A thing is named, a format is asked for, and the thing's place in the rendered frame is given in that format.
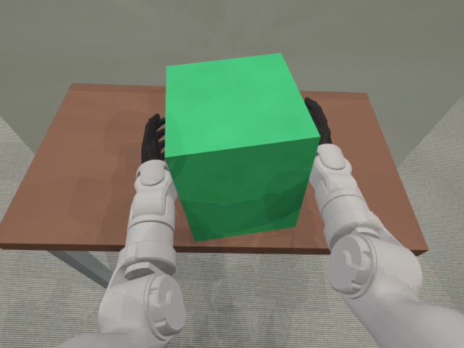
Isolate left robot hand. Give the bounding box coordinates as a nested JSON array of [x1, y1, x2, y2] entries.
[[141, 113, 165, 164]]

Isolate table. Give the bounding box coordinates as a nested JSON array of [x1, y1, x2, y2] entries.
[[0, 83, 428, 289]]

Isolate right robot upper arm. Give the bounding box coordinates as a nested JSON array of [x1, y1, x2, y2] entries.
[[326, 233, 464, 348]]

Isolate left robot upper arm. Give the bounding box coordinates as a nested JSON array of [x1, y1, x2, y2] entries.
[[55, 273, 186, 348]]

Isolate right robot hand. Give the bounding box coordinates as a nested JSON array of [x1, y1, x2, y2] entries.
[[304, 97, 332, 146]]

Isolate carton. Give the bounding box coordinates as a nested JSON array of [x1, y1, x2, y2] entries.
[[165, 53, 320, 241]]

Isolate left robot forearm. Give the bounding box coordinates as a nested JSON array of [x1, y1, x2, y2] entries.
[[98, 159, 177, 331]]

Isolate right robot forearm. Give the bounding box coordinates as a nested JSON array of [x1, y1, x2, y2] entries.
[[309, 144, 423, 279]]

